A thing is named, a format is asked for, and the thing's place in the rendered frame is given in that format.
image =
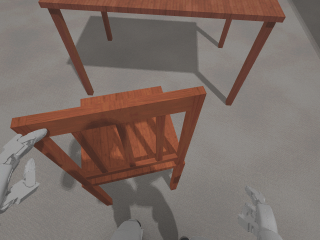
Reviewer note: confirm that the chair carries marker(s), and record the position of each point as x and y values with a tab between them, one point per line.
122	135

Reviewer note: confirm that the table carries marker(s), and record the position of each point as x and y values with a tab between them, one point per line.
267	11

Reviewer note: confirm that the left robot hand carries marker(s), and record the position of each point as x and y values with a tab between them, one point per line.
10	157

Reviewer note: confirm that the right robot hand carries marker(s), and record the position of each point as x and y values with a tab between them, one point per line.
259	218

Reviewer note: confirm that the left robot thigh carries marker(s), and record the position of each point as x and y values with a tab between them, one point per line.
128	230

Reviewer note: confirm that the right robot forearm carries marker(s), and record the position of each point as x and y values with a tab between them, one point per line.
268	235

